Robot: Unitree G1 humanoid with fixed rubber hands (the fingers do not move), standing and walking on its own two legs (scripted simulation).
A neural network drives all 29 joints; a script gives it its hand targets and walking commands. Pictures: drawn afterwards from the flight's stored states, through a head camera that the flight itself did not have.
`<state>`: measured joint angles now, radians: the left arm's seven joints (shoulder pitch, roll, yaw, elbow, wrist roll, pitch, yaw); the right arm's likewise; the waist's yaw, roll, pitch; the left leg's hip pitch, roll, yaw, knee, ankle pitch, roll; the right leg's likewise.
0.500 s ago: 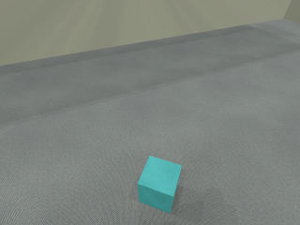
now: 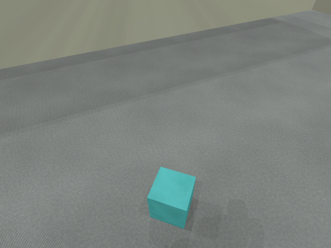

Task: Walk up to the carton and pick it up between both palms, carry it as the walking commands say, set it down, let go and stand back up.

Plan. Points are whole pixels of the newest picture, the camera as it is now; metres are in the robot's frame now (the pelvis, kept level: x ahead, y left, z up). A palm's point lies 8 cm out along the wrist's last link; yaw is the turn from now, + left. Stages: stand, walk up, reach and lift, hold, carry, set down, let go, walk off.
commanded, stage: walk up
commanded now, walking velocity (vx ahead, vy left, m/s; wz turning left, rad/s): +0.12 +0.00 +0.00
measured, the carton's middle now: (172, 197) +0.58 +0.04 -0.63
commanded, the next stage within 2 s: none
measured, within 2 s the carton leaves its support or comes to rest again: neither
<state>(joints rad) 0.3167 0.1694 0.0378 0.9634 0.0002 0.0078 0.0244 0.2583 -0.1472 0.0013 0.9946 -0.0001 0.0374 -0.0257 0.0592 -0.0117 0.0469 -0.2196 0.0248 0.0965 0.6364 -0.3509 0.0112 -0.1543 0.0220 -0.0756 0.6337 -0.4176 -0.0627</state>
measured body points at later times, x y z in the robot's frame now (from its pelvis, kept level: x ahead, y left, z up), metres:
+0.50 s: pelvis +0.00 -0.01 +0.00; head +0.01 -0.01 +0.45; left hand +0.01 +0.23 -0.15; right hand +0.06 -0.23 -0.16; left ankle +0.00 +0.11 -0.72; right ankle -0.04 -0.08 -0.72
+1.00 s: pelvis +0.00 -0.07 +0.00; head +0.01 -0.09 +0.45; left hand +0.02 +0.17 -0.14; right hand +0.04 -0.29 -0.17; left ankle -0.01 +0.10 -0.71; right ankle -0.05 -0.15 -0.72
